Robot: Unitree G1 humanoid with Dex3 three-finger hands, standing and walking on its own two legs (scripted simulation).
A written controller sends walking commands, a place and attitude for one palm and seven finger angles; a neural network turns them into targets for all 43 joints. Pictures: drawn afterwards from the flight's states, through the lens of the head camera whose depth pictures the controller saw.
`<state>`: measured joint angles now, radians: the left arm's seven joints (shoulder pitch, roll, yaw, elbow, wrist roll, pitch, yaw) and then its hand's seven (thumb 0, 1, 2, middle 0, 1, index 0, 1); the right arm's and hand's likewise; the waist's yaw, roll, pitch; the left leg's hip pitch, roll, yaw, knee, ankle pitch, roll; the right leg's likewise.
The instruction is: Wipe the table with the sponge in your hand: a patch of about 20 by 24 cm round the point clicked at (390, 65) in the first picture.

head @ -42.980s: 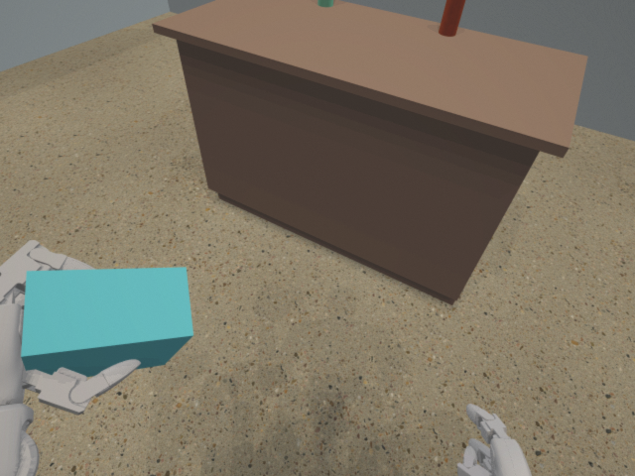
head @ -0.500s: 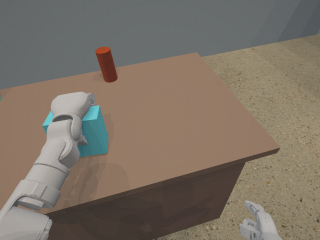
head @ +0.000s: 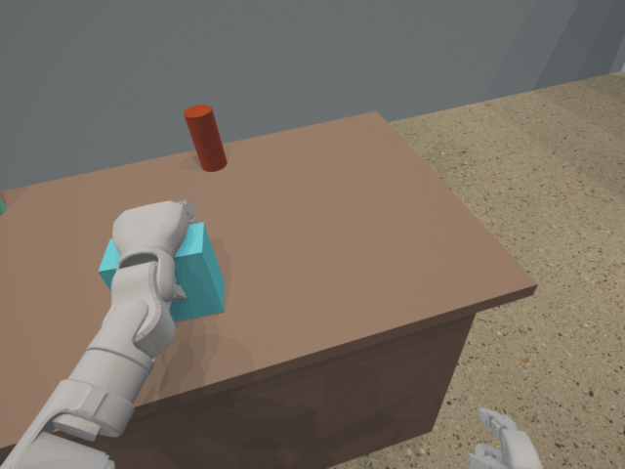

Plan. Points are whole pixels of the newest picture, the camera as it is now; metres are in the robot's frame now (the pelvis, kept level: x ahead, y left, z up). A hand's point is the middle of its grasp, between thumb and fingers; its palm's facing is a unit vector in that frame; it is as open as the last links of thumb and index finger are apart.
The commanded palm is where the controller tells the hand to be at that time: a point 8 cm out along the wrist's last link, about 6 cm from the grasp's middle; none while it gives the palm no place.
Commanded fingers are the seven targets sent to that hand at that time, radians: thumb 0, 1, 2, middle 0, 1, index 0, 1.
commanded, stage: wipe back along the middle lane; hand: left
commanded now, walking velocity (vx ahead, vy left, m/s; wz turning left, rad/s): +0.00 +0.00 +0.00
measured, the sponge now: (173, 286) +0.34 +0.25 +0.06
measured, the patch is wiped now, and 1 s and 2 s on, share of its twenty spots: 0.45 0.50 0.60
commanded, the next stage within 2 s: slide across to the third lane in 0.52 s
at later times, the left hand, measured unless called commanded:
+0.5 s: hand (162, 287) +0.29 +0.22 +0.12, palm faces +0.10 -0.08 -0.99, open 10.8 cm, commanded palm +0.25 +0.21 +0.16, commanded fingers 0.00 0.10 1.30 -1.20 -1.60 -1.20 -1.60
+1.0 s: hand (193, 295) +0.28 +0.18 +0.12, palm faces +0.09 -0.11 -0.99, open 10.8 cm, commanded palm +0.25 +0.17 +0.18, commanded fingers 0.00 0.10 1.30 -1.20 -1.60 -1.20 -1.60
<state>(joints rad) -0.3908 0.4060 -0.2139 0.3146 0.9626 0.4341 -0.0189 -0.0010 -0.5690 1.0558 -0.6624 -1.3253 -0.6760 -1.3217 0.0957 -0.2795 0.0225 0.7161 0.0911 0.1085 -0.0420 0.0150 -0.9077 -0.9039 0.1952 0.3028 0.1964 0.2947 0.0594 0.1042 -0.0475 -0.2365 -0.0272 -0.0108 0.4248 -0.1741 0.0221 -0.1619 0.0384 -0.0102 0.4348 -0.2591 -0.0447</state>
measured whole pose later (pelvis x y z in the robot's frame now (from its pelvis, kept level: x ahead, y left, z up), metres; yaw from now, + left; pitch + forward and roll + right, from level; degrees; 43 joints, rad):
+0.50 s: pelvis +0.01 -0.01 +0.00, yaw -1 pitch -2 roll +0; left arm -0.08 0.42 -0.21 -0.09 0.96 0.53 -0.02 -0.01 -0.54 1.05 -0.63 -1.35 -0.65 -1.34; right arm -0.01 -0.27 0.04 0.66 0.08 0.14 0.00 0.01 -0.91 -0.90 0.19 0.30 0.19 0.30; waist 0.10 0.11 -0.05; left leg -0.21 -0.01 0.01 0.45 -0.21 0.01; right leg -0.14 0.05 0.01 0.47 -0.29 -0.06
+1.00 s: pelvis -0.02 -0.01 +0.00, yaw -1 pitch -5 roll +1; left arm -0.20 0.36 -0.32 -0.02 0.94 0.51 -0.03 -0.02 -0.56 1.05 -0.66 -1.32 -0.68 -1.31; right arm 0.00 -0.25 0.04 0.70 0.08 0.07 -0.01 0.02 -0.91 -0.90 0.19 0.30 0.20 0.29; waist 0.11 0.12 -0.03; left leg -0.20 -0.01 -0.01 0.44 -0.16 0.00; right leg -0.14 0.05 0.00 0.48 -0.26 -0.06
